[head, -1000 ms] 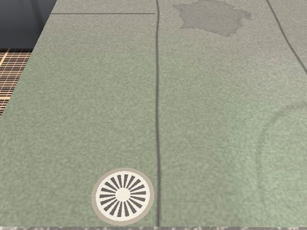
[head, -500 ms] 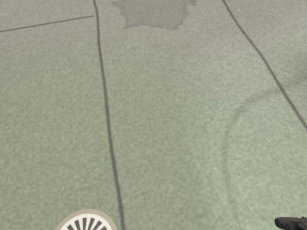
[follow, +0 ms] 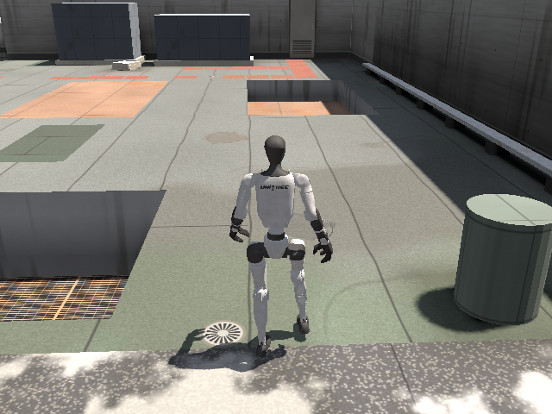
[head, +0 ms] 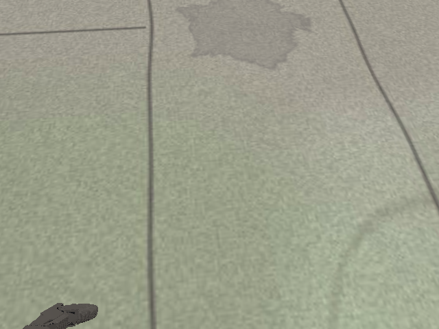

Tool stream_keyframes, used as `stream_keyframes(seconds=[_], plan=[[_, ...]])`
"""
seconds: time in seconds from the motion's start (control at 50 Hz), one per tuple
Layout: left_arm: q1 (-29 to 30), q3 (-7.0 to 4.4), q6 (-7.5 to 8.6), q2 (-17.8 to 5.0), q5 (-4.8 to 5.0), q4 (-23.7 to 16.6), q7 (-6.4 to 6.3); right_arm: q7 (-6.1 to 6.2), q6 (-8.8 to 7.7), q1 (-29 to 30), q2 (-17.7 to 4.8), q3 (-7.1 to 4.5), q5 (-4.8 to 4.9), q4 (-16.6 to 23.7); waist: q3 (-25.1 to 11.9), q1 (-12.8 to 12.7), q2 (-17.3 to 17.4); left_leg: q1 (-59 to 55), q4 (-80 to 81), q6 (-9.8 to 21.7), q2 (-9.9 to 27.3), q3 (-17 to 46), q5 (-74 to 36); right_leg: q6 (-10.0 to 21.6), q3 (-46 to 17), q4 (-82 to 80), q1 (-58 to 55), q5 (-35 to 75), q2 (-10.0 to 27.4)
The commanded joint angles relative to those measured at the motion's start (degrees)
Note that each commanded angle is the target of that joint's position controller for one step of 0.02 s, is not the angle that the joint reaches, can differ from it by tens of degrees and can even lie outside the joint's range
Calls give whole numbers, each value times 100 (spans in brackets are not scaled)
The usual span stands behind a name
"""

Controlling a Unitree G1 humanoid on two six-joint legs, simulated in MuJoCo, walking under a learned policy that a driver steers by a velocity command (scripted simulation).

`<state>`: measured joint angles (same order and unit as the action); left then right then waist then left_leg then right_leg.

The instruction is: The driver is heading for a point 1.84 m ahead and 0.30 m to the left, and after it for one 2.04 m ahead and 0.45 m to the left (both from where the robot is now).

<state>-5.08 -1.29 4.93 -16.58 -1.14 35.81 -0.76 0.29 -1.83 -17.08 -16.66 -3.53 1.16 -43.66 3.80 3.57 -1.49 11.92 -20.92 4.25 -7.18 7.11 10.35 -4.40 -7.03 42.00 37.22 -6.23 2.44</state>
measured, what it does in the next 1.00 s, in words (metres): walks ahead, turning left: right foot, then left foot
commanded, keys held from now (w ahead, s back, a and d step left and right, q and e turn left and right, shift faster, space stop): q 0.50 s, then no key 0.22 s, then e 0.28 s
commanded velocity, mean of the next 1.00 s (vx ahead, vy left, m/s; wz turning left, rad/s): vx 0.05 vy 0.00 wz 0.33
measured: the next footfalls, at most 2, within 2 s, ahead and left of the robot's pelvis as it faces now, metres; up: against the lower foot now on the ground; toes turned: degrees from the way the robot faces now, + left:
right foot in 0.12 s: +0.25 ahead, -0.13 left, +0.00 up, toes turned +11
left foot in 0.56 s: +0.11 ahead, +0.10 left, +0.00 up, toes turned +22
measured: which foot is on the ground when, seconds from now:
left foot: down 0.00-0.12, up 0.14-0.54, down 0.56-1.00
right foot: up 0.00-0.10, down 0.12-0.56, up 0.58-0.92, down 0.94-1.00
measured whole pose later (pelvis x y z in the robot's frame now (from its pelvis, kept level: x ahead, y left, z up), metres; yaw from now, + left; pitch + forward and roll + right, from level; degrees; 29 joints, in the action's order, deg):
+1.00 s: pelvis +0.10 -0.01 -0.01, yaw +19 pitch +0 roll +0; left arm -11.8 -3.1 -1.9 -16.2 0.7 44.4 -0.6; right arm 1.8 1.1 -6.8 -13.6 -1.9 -0.7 -40.9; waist 1.7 -1.5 0.4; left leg 15.0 -32.6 2.0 -0.5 -4.2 17.5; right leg -1.1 -0.6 32.8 14.5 -17.8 1.5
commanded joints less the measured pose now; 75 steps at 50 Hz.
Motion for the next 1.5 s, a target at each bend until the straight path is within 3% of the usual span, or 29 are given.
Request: stream_keyframes(seconds=[0.02,0.1,0.12,0.14,0.16,0.18,0.22,0.32,0.46,0.54,0.56,0.58,0.6,0.62,0.66,0.76,0.84,0.9,0.94,0.98,1.06,1.12,1.24,1.26,1.28,1.3,1.32,1.38,1.5], plan=[[-9,-138,-7,-414,74,-314,14,135,96,68,-990,-283,72,351,-895,-150,692,410,-6,568,1004,799,-2464,-52,353,-801,-1475,810,-560],[-379,-309,66,-678,37,-234,38,200,205,406,-797,-256,23,534,-913,-517,828,-8,-972,239,1001,1511,-1529,252,96,-1787,-1997,937,-383],[-594,-351,99,-850,-42,-230,4,179,188,316,-538,-180,-25,618,-1218,-545,521,207,-1729,18,695,1320,-818,523,-186,-1948,-2762,1746,184],[-725,-366,54,-1090,-128,-321,-59,154,160,-217,-167,-67,-169,650,-1705,-316,-676,1142,-3152,-283,88,670,2143,1057,-1290,-1569,-4045,4125,1458],[-913,-396,-76,-1079,-129,-212,-31,109,149,-1060,-378,-53,-25,628,-2278,-53,-1732,2037,-4341,-496,-42,328,3341,2057,-2933,-1713,-4702,3802,2559],[-658,-365,-148,-816,-17,-329,-17,126,227,-1035,-893,-194,19,437,-1983,-134,-974,2260,-4980,-729,344,313,2836,2040,-2898,-1921,-4280,2409,2270],[-278,-251,-278,-489,-26,-397,-34,211,466,-238,-1071,-309,52,503,-1232,-289,-284,2338,-5236,-949,609,43,2062,1591,-1523,-2106,-3355,1006,1514],[-93,-313,-369,-587,-74,-220,-118,227,559,0,-570,-217,1,756,-852,-293,-742,1831,-4405,-1041,785,-461,1438,1750,-233,-2556,-2555,899,1094],[9,-469,-465,-898,47,-48,-94,35,553,394,-571,-170,-33,1022,-987,-416,-741,1018,-2775,-747,1022,-777,1120,1847,235,-2596,-2592,563,1461],[-23,-486,-521,-925,237,136,-67,-62,549,-12,-576,-220,-66,908,-974,-143,-594,-10,-998,-289,741,-1061,378,1420,547,-1981,-2346,343,1365],[-327,-446,-538,-744,265,299,-45,-43,541,-205,-727,-268,-99,847,-864,-127,-211,-525,-331,-60,814,-708,-125,984,854,-1460,-1868,-238,1101],[-503,-307,-528,-295,23,206,28,54,533,-228,-1303,-380,-121,942,-862,-387,1539,-1240,77,502,2290,1256,-1561,301,1577,195,-604,-2049,372],[16,-388,-512,-536,2,-25,-40,41,452,13,-1545,-399,-288,1128,-666,-104,1823,-435,325,1481,3096,2105,-1806,102,1048,1278,65,-3178,-180],[253,-465,-535,-765,75,5,-81,22,336,167,-1264,-312,-384,1133,-640,-27,1264,-148,413,1411,2777,1660,-1424,142,620,1953,-91,-2858,-35],[-133,-504,-614,-694,97,295,-131,28,212,744,-890,-194,-232,1097,-615,-363,937,-169,314,818,2146,888,-1012,141,494,2098,-163,-2030,38],[-470,-381,-626,-366,144,557,-70,87,148,981,-228,81,-245,946,-845,-494,891,-390,122,655,1737,59,-1843,-87,488,1133,-1015,-1133,136],[-205,-303,-640,-452,173,483,14,72,188,753,-538,-4,-292,659,-640,-188,1000,-340,103,825,1971,231,-1303,-59,691,-124,-1713,-1572,97],[-365,-339,-625,-629,218,467,6,112,260,849,-800,-111,-154,574,-462,-277,882,-407,-115,864,2150,421,-1509,94,829,-774,-1749,-1321,-13],[-484,-335,-597,-684,154,461,10,166,281,697,-848,-173,-74,467,-483,-353,653,-452,-344,587,2022,262,-1467,308,743,-1492,-2029,-117,-1],[-507,-475,-595,-1142,177,478,-19,225,221,613,-663,-185,-223,600,-707,-87,-492,-119,-946,54,1221,-573,-586,797,8,-1218,-2285,1665,413],[-814,-503,-491,-1076,75,408,-78,254,292,1464,-235,-156,-177,881,-592,-664,-1370,1595,-3138,-474,294,-629,2383,2068,-2079,-2304,-2913,1381,1521],[-365,-545,-402,-1116,222,320,-103,183,268,1121,-364,-222,-96,812,-649,-353,-596,1871,-3183,-552,639,-228,2261,1698,-1565,-2084,-3063,1489,1228],[-23,-556,-777,-980,351,138,-155,-5,130,329,-352,-268,-47,541,-974,-146,-758,-234,-175,-632,343,-713,37,1107,-1361,-1621,-2235,341,487],[-242,-489,-769,-713,290,152,-148,42,149,183,-707,-368,-115,544,-940,-238,-46,-854,179,-370,1127,29,-27,758,-1010,-883,-1500,-907,85],[-493,-411,-720,-369,216,62,-142,94,221,364,-1353,-487,-261,699,-756,-469,1780,-893,559,482,2603,1864,-543,358,-130,426,-263,-2790,-874],[-472,-558,-639,-889,155,45,-155,63,145,414,-1179,-407,-472,839,-738,-358,1554,-301,726,1135,3169,2483,-441,235,-347,1799,-263,-3139,-533],[-514,-677,-648,-1165,226,174,-147,71,77,776,-863,-301,-455,919,-490,-521,989,-25,708,1083,2903,1909,-200,233,-405,2384,-279,-2716,-397],[-714,-680,-781,-935,220,435,-190,180,13,1201,-559,-189,-223,966,-239,-574,785,-95,590,605,2127,517,-338,19,-175,2894,-104,-1640,-287],[-118,-522,-777,-599,232,-44,-75,311,137,474,-694,-235,-241,807,-517,-100,832,-1088,560,951,2337,-7,-929,-305,208,1801,8,-1448,-38]])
